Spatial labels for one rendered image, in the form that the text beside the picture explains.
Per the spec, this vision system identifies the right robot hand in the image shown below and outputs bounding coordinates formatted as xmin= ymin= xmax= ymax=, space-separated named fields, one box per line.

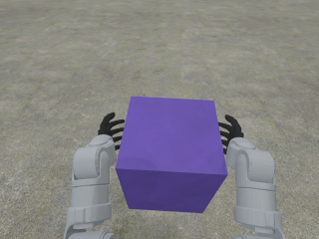
xmin=218 ymin=115 xmax=244 ymax=154

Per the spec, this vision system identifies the carton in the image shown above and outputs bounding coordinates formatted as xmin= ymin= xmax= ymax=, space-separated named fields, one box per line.
xmin=115 ymin=96 xmax=228 ymax=213

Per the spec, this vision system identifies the robot right forearm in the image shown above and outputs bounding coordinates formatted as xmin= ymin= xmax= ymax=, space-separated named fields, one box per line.
xmin=226 ymin=137 xmax=285 ymax=239

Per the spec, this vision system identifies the robot left forearm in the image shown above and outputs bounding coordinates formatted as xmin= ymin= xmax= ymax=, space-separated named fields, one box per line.
xmin=63 ymin=134 xmax=117 ymax=239

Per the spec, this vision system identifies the left robot hand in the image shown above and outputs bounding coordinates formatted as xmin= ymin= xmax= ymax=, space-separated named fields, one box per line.
xmin=98 ymin=112 xmax=125 ymax=150

